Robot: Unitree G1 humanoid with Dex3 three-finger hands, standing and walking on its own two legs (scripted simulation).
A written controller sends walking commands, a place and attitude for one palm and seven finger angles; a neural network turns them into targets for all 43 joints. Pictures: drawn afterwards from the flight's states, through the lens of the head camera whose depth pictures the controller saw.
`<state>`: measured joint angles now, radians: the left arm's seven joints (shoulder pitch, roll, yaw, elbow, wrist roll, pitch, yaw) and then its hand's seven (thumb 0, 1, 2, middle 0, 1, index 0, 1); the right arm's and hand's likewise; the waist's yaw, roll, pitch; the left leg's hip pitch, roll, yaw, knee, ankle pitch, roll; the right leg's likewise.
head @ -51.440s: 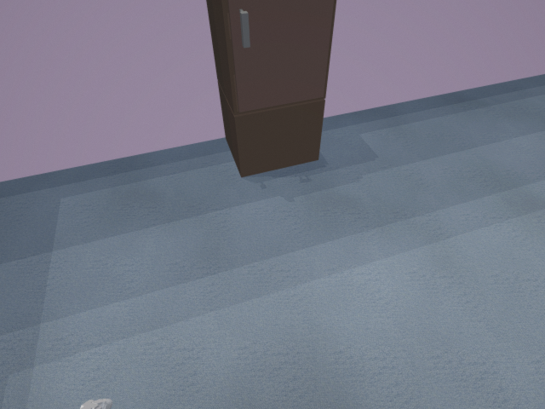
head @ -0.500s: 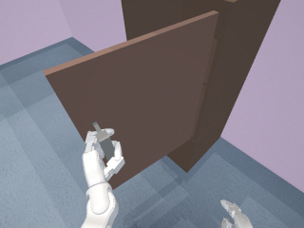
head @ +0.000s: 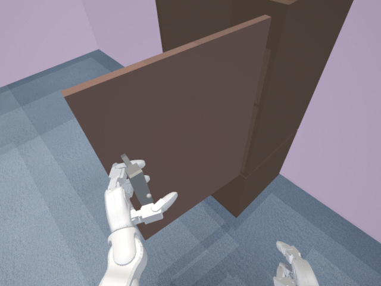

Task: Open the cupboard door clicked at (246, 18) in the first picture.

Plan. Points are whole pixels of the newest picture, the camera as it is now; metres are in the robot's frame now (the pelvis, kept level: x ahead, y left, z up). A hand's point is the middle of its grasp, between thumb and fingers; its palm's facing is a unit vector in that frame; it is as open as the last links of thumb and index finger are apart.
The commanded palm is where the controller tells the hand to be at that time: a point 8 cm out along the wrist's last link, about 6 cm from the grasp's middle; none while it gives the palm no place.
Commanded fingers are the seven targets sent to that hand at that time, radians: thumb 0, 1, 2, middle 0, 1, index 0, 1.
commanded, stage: open thumb and fingers to let go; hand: left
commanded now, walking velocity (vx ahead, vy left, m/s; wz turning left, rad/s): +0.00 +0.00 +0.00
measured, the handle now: (135, 179) +0.32 +0.14 +0.06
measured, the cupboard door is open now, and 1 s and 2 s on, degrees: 83 84 84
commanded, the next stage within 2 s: slide the hand sideways off the handle in 0.40 s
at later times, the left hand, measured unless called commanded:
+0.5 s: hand (147, 196) +0.28 +0.10 +0.06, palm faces +0.32 -0.95 +0.00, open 14.8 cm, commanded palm +0.24 +0.14 +0.06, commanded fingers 0.00 -0.50 0.30 -0.15 -0.30 -0.15 -0.30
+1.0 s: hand (136, 224) +0.23 +0.12 +0.06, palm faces -0.12 -0.99 -0.02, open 16.3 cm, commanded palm +0.21 +0.18 +0.06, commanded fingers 0.00 -0.50 0.30 -0.15 -0.30 -0.15 -0.30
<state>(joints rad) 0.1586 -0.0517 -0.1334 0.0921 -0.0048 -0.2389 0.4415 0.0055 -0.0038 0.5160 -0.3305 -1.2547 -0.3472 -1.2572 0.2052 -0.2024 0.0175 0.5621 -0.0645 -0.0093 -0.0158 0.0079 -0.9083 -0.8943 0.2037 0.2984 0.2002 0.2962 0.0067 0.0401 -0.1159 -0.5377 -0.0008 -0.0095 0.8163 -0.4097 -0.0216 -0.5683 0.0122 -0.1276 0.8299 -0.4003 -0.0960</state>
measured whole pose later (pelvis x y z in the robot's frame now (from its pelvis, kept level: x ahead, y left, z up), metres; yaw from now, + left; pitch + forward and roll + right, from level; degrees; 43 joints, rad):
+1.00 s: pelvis +0.00 +0.05 -0.01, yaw -2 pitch +8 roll +0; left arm 0.36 0.10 -0.19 -0.15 -0.06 -0.23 0.02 -0.01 -0.50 0.30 -0.13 -0.31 -0.15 -0.31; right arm 0.28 -0.23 0.04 0.43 -0.01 -0.08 0.00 0.01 -0.91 -0.89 0.20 0.30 0.20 0.30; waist 0.00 0.04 -0.11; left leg -0.61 -0.02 0.04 0.94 -0.47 0.04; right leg -0.64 -0.01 -0.08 0.93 -0.43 -0.04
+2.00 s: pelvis +0.00 +0.04 -0.02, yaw -1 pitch +9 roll -2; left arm 0.56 0.26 0.12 -0.30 -0.28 -0.22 -0.24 -0.01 -0.50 0.30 -0.15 -0.30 -0.15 -0.30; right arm 0.28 -0.23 0.03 0.44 0.04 -0.13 -0.07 0.01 -0.91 -0.89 0.20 0.30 0.20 0.30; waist 0.02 0.06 -0.14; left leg -0.66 0.01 0.00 1.02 -0.51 0.03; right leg -0.66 0.02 -0.12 0.95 -0.45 -0.05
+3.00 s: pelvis +0.03 +0.06 +0.04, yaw -3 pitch -3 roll -1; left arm 0.48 0.35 0.31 -0.41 -0.06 -0.04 0.12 0.00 0.59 0.77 -0.19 -0.30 -0.19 -0.30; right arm 0.21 -0.23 0.03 0.62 -0.01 -0.12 -0.06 0.01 -0.91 -0.89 0.21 0.30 0.20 0.30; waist 0.08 0.06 0.00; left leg -0.08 -0.03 0.06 0.44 -0.30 0.06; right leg -0.11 0.01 -0.05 0.40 -0.23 -0.01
